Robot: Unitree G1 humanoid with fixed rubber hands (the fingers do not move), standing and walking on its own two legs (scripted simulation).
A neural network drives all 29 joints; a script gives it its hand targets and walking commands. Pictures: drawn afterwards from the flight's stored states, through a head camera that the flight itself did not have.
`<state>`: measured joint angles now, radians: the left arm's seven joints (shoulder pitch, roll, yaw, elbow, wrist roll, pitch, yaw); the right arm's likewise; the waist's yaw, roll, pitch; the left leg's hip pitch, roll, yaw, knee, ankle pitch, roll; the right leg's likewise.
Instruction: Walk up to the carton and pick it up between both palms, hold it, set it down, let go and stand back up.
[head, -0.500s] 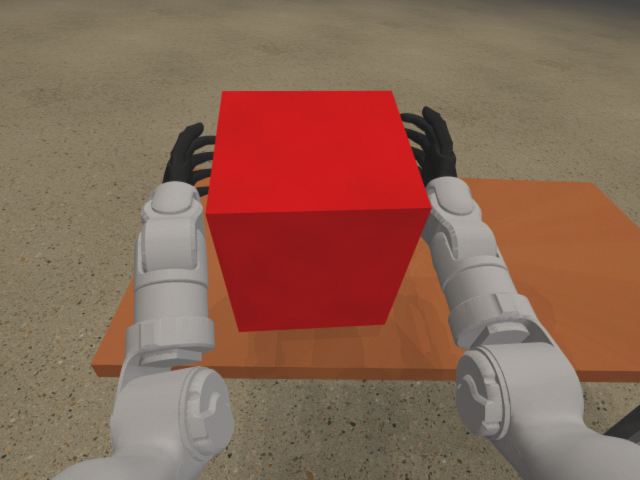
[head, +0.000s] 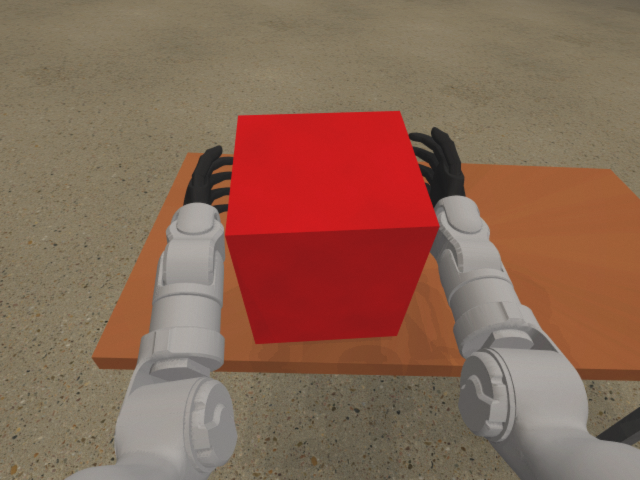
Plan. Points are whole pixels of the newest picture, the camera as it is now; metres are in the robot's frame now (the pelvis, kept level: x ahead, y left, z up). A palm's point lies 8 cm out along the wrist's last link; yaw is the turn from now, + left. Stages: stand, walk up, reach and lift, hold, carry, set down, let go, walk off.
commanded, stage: set down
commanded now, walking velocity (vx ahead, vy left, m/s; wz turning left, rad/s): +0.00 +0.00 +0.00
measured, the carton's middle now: (323, 234) +0.41 -0.02 +0.11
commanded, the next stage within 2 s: none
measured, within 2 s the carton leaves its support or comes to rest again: neither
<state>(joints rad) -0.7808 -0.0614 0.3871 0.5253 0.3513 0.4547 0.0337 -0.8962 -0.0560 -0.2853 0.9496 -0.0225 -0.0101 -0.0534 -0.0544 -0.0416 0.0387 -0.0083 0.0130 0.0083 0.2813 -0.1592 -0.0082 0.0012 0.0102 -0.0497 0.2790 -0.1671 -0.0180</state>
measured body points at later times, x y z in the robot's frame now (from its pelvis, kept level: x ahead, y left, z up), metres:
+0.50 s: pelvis +0.00 +0.00 +0.00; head -0.02 +0.01 +0.45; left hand +0.41 +0.14 +0.15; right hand +0.42 -0.16 +0.17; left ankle +0.00 +0.12 -0.75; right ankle +0.00 -0.10 -0.75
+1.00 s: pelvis +0.01 +0.00 +0.00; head +0.02 +0.01 +0.45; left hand +0.43 +0.14 +0.11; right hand +0.45 -0.16 +0.13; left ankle +0.00 +0.12 -0.75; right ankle +0.00 -0.10 -0.75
